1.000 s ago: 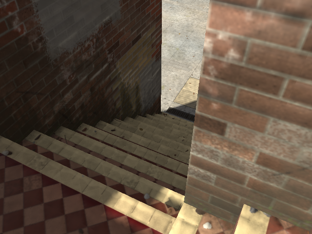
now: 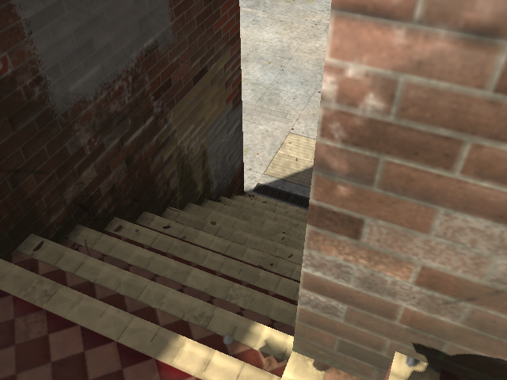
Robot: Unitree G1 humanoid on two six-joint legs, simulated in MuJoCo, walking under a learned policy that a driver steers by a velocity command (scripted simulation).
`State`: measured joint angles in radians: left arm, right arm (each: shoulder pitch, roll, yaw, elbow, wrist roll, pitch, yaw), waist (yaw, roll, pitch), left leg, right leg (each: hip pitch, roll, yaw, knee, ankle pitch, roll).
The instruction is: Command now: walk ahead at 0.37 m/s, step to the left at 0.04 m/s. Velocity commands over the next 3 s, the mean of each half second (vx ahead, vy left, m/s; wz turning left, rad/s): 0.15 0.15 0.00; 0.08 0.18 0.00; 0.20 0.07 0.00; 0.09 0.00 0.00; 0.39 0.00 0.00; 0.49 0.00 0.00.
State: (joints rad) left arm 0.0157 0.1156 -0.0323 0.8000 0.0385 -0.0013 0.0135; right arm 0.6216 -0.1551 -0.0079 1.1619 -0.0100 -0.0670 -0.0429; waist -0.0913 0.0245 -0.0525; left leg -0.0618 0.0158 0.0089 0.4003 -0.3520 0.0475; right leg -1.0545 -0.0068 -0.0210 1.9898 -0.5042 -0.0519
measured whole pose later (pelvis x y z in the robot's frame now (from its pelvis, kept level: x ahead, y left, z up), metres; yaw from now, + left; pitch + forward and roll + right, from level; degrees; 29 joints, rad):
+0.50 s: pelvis +0.22 +0.01 +0.04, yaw -2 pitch -1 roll -4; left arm 0.31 0.19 0.03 0.92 0.04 -0.07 0.13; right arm 0.06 -0.28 -0.03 0.75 -0.04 0.06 -0.01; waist -0.05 0.14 0.09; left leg -0.46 -0.04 0.03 0.62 0.58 -0.03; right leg -0.46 -0.06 -0.01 1.48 -0.86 -0.06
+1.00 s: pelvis +0.39 +0.22 -0.22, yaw -2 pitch -1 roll -3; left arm 0.22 0.22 0.08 0.95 0.04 0.07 0.10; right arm 0.25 -0.25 -0.04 0.82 0.02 0.06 0.04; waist -0.03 0.01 0.07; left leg -0.43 0.04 -0.05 0.77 -0.35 -0.01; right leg -0.78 -0.15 0.13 1.97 -0.88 0.00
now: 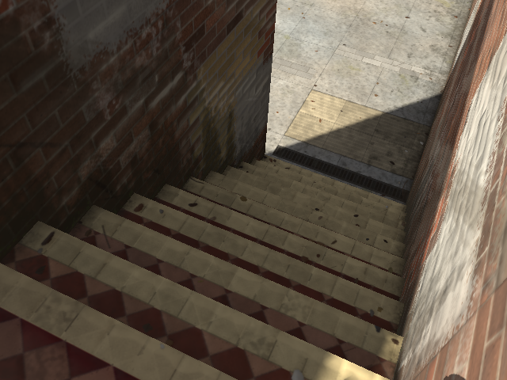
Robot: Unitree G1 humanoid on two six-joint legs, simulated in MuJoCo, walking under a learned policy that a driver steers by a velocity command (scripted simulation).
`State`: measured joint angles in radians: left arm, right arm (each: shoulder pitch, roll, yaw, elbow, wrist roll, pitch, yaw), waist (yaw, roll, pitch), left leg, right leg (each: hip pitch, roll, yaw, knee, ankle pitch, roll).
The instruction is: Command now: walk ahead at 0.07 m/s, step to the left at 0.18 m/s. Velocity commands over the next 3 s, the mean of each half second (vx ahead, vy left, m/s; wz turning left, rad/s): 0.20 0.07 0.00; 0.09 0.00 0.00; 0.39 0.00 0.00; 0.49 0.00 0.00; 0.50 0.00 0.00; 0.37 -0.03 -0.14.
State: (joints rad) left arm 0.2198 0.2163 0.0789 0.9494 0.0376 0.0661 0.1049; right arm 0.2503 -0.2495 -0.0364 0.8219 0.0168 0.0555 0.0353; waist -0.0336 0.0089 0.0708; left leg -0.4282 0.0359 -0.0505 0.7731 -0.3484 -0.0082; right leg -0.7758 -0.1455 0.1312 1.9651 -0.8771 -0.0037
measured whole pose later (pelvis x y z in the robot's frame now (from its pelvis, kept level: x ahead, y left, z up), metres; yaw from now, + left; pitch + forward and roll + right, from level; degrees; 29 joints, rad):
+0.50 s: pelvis +0.12 +0.16 +0.04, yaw +1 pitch -2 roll +0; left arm 0.24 0.24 0.06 0.92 -0.01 -0.01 0.04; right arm 0.53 -0.12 -0.02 0.99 0.01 0.03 -0.03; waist 0.01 -0.06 0.07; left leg -0.33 -0.21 0.04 1.03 -0.47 -0.21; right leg -0.39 -0.02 -0.08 0.57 0.02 -0.16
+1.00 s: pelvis +0.19 +0.27 +0.02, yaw +0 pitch +0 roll +0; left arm 0.33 0.20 0.03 0.95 0.01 0.00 0.02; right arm 0.30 -0.17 0.00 0.94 -0.01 0.02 -0.02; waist 0.01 0.00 -0.02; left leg -0.22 -0.05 -0.06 0.53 -0.32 0.04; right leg -0.25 0.00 0.03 0.58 -0.38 -0.04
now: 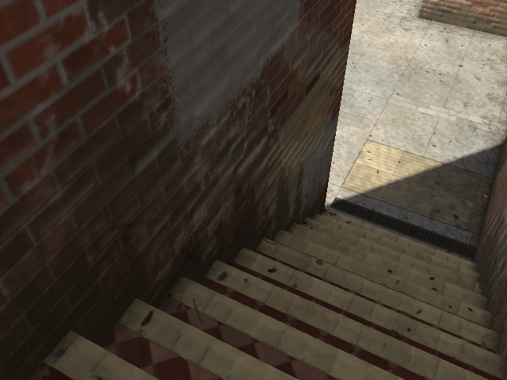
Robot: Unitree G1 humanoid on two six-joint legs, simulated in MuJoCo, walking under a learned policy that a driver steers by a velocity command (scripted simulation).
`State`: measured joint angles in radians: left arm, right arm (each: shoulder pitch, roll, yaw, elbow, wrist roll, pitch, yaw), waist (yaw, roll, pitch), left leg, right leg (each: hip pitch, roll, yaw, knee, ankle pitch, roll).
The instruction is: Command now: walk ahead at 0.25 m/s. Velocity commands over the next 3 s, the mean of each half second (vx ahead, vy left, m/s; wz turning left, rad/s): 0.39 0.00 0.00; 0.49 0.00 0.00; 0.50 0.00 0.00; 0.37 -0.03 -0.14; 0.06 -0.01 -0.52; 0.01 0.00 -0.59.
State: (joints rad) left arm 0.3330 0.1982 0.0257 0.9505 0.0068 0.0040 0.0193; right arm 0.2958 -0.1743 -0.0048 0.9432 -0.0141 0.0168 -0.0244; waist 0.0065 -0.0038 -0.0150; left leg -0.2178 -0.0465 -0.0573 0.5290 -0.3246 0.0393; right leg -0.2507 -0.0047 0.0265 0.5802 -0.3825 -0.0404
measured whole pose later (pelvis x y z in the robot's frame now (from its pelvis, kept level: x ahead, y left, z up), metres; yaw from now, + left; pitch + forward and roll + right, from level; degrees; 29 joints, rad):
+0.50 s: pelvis +0.16 -0.05 +0.01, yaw +1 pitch +1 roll +1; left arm 0.49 0.18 0.01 0.89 -0.01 -0.08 0.01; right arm 0.15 -0.26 -0.05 0.88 -0.01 0.02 0.00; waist 0.02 0.04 0.00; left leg -0.60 0.04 -0.01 0.85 -0.11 0.05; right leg -0.03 0.07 -0.04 0.26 -0.25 -0.10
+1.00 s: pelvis +0.34 -0.05 -0.03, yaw +1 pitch -1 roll +1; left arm 0.19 0.31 0.08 0.77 0.06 0.06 -0.04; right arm 0.40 -0.26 -0.05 0.98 -0.01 -0.10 -0.02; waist -0.02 -0.02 0.00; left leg -0.27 -0.02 0.06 0.82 -0.52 0.04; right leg -0.55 0.03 0.15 0.87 0.26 -0.03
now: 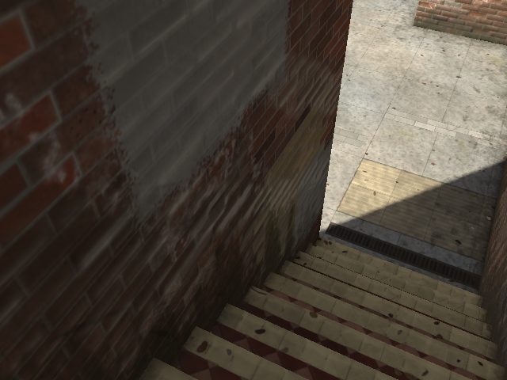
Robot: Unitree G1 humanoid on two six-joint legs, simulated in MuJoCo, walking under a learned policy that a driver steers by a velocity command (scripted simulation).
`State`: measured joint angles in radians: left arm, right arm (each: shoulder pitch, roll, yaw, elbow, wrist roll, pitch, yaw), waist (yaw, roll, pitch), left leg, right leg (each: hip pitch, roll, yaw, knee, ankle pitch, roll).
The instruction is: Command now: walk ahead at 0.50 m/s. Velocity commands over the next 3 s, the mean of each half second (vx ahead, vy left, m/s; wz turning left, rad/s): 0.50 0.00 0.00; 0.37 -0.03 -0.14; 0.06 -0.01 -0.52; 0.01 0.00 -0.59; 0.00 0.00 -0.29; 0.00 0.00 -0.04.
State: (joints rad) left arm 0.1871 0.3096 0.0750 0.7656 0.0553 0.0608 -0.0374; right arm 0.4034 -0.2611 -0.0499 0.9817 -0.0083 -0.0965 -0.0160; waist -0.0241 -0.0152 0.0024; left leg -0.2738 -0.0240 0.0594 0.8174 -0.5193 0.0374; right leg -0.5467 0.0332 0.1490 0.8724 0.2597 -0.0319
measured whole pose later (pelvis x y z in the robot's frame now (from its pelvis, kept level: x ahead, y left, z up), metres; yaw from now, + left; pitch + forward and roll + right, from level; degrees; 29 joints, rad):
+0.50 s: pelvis +0.18 -0.04 -0.19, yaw -1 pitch -2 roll +1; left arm 0.54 0.20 -0.01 1.03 0.02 -0.11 -0.01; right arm 0.14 -0.20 -0.04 0.93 -0.04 0.06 0.01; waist 0.04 0.02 -0.01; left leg -0.70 0.01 -0.04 1.03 0.13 0.03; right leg -0.14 0.05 -0.01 0.72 -0.54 -0.07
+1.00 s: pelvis +0.44 +0.07 -0.37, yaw -4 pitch -3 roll -1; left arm 0.26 0.28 0.06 0.93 0.04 0.09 0.04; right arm 0.31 -0.19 -0.03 0.94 0.00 -0.09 -0.03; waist 0.05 -0.06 0.15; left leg -0.34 0.05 0.08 0.66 -0.28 0.03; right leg -0.66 0.04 0.07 1.59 -0.37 0.02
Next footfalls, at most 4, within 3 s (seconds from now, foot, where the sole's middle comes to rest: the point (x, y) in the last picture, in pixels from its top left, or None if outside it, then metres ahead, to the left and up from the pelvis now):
0.16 right None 0.13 -0.12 -0.93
0.82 left None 0.54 0.17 -1.13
1.40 right None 0.53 -0.20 -1.16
1.54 left None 0.54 0.00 -1.13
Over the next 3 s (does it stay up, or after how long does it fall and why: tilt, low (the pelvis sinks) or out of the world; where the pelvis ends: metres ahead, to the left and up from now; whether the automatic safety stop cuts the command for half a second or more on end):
stays up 0.74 -0.27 -0.65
